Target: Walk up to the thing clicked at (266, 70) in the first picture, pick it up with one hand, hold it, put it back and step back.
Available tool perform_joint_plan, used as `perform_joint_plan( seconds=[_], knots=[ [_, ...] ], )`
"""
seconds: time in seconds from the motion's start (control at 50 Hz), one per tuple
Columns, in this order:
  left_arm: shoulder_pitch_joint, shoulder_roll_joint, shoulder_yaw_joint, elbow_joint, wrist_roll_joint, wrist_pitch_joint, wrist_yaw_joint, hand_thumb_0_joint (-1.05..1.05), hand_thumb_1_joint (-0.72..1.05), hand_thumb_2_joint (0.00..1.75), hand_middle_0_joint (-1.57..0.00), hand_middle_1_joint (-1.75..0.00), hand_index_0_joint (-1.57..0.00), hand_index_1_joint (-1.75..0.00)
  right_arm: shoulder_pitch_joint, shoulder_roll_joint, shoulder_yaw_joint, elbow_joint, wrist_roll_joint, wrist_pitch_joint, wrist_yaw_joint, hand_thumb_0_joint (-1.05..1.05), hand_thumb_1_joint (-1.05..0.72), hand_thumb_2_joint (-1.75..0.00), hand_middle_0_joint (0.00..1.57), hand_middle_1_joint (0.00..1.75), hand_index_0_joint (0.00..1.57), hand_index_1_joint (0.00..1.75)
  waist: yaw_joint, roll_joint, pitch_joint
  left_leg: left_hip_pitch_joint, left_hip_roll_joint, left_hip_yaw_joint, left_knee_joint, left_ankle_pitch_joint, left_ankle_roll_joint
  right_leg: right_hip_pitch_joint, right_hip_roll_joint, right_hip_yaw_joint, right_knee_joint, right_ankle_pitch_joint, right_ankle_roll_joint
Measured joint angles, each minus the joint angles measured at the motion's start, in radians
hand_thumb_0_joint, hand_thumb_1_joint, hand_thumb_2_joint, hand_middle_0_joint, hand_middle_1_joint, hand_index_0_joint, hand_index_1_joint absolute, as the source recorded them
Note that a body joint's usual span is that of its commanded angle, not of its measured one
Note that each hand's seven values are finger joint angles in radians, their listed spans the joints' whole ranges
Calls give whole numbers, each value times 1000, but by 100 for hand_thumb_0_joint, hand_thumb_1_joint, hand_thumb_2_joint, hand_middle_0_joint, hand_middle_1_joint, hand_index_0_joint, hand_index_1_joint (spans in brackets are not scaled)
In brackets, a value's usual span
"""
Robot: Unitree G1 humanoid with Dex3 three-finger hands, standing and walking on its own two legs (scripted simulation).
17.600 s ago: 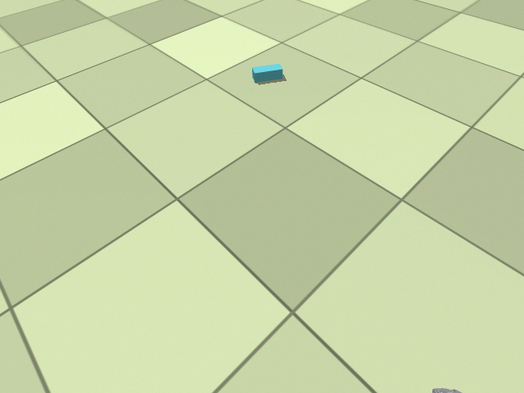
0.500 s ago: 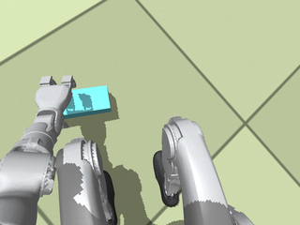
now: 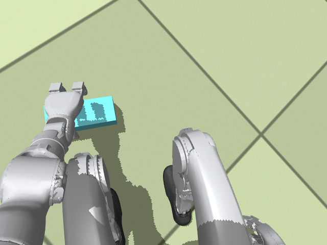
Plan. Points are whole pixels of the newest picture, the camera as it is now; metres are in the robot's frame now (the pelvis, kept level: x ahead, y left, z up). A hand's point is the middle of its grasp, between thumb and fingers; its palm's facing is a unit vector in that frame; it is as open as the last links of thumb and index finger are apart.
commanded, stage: rest palm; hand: left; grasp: from above
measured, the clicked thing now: (83, 115) +0.47 +0.16 -0.31
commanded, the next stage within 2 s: none
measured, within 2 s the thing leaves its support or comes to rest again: neither
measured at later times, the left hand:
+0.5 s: hand (74, 117) +0.45 +0.17 -0.23, palm faces -0.46 -0.01 -0.89, open 13.5 cm
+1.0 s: hand (76, 117) +0.45 +0.17 -0.26, palm faces -0.46 -0.02 -0.89, open 13.6 cm
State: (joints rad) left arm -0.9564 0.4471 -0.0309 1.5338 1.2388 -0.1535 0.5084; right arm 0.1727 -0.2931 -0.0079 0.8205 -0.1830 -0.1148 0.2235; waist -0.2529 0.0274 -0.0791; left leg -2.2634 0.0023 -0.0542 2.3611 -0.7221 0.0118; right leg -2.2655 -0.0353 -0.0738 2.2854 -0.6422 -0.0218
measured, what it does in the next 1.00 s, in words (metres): stands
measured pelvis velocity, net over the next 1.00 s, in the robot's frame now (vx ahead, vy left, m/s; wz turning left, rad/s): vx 0.00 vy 0.01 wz -0.09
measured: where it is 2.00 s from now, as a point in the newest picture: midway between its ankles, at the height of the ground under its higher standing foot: (147, 217)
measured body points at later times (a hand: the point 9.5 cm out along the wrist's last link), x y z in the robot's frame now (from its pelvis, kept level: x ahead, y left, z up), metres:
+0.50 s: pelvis +0.00 +0.00 -0.02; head +0.25 +0.05 +0.35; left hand +0.46 +0.17 -0.18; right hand +0.01 -0.27 -0.13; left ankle +0.07 +0.12 -0.31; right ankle +0.10 -0.11 -0.31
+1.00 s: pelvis +0.00 +0.01 -0.03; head +0.27 +0.05 +0.33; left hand +0.47 +0.17 -0.21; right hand -0.02 -0.24 -0.12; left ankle +0.07 +0.12 -0.31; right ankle +0.10 -0.11 -0.31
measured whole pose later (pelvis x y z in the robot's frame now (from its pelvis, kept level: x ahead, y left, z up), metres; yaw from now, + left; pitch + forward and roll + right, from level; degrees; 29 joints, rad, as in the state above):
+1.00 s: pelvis +0.00 +0.01 -0.03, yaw -5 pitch +32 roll -10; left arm -1.03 0.64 0.02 1.77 1.33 -0.23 0.74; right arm 0.17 -0.31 0.11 0.81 -0.29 -0.28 0.41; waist -0.35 -0.01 0.07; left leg -2.33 0.01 -0.14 2.51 -0.75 0.01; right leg -2.29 -0.02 -0.15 2.36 -0.63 -0.01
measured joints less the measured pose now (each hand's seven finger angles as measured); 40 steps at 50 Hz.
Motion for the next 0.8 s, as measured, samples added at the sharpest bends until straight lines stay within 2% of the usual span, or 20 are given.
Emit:
perform_joint_plan(
  seconds=[0.04, 0.08, 0.12, 0.18, 0.22, 0.28, 0.34, 0.5, 0.6, 0.66, 0.72, 0.8],
  knots=[
    [32, 11, 17, -49, 25, -34, 14, 0, -43, 92, -6, -113, -13, -106, 11, 7, -6, -2, -2, 4, 0, 0, -91, -90, 20, 30, 20, 30, 4, 4, 7, -4, 0, -2, 8, -1, -1, -3, 0, -2, 6, 0, -1],
    [51, 24, 23, -78, 39, -39, 49, 0, -43, 91, -7, -113, -13, -106, 17, 16, -16, -2, -4, 6, 2, 0, -91, -90, 20, 30, 20, 30, 8, 3, 9, -3, 1, 1, 14, -3, -1, -5, 1, 1, 14, -1, -1],
    [40, 29, 8, -43, 43, -28, 76, 0, -43, 91, -6, -113, -13, -106, 15, 20, -15, 3, -10, 3, 6, 1, -91, -90, 20, 30, 20, 30, 10, 1, 6, -4, 2, 6, 19, -5, 1, -9, 2, 6, 21, -2, 0],
    [24, 32, 13, -13, 49, -22, 77, 0, -42, 90, -6, -113, -13, -106, 2, 22, -11, 10, -15, -8, 7, 1, -91, -90, 20, 30, 20, 30, 11, 7, 3, -11, 1, 4, 24, -5, 3, -12, 1, 4, 23, -2, 1],
    [3, 32, 2, 26, 44, -15, 80, 0, -42, 90, -6, -112, -13, -105, -7, 23, -6, 12, -18, -15, 10, 1, -91, -90, 20, 30, 20, 30, 9, 5, 2, -11, 1, 5, 25, -4, 4, -13, 1, 5, 24, -2, 3],
    [-28, 37, 0, 87, 39, -21, 72, 0, -41, 90, -6, -111, -12, -105, -23, 21, 15, 11, -27, -32, 15, 0, -91, -90, 20, 30, 20, 30, -6, -5, 13, -12, 0, 1, 33, -3, 4, -12, 1, 1, 30, 0, 3],
    [-41, 51, 15, 113, 57, -40, 77, 0, -40, 90, -6, -111, -12, -104, -31, 18, 32, 1, -34, -45, 21, 0, -91, -90, 20, 30, 20, 30, -23, -17, 27, -20, -1, -9, 47, -2, 2, -14, -1, -8, 37, 2, 1],
    [-58, 117, 51, 162, 128, -73, 172, 0, -39, 88, -5, -110, -12, -103, -34, -2, 63, -8, -81, -77, 58, 0, -91, -90, 20, 30, 20, 30, -65, -42, 80, -47, -2, -37, 96, -8, -2, -30, 1, -34, 66, 6, 1],
    [-68, 145, 58, 174, 112, -44, 217, 0, -40, 89, -5, -109, -12, -102, -31, -13, 69, 3, -108, -102, 96, 0, -91, -90, 19, 30, 20, 30, -73, -37, 108, -65, 1, -50, 119, -15, 4, -39, 6, -46, 73, 6, 8],
    [-70, 152, 72, 178, 97, -31, 219, 0, -40, 89, -5, -109, -12, -102, -25, -11, 70, 12, -113, -110, 117, 0, -91, -90, 19, 30, 20, 30, -75, -31, 117, -70, 3, -55, 126, -22, 6, -40, 8, -50, 75, 2, 12],
    [-74, 156, 65, 196, 76, -26, 208, 0, -40, 89, -5, -109, -12, -102, -15, -9, 81, 13, -113, -122, 139, 0, -91, -90, 19, 30, 20, 30, -79, -28, 125, -68, 2, -59, 133, -28, 7, -36, 9, -53, 78, -3, 14],
    [-71, 163, 72, 199, 67, -39, 203, 0, -41, 90, -6, -109, -12, -103, -2, -3, 93, 12, -104, -133, 159, 0, -91, -90, 19, 30, 20, 30, -81, -26, 132, -64, 2, -69, 140, -33, 5, -30, 10, -62, 79, -5, 13]
  ],
)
